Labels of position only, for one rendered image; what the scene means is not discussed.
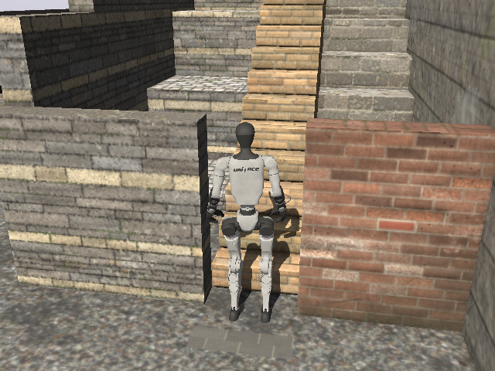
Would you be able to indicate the stairs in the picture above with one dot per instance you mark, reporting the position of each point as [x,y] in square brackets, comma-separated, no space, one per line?
[282,92]

